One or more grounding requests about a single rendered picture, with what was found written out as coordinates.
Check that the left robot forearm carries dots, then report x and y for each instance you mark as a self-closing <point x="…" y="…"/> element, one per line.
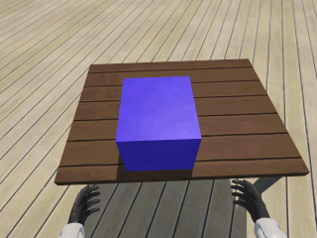
<point x="72" y="230"/>

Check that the right robot forearm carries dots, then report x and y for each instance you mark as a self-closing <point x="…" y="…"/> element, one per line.
<point x="268" y="228"/>

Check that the table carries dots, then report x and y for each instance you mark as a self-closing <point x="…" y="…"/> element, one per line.
<point x="242" y="135"/>

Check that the carton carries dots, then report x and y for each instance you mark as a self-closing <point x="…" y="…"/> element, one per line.
<point x="158" y="128"/>

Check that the right robot hand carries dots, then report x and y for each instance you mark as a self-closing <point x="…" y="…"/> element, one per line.
<point x="253" y="200"/>

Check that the left robot hand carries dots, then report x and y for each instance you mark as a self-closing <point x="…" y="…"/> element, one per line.
<point x="79" y="212"/>

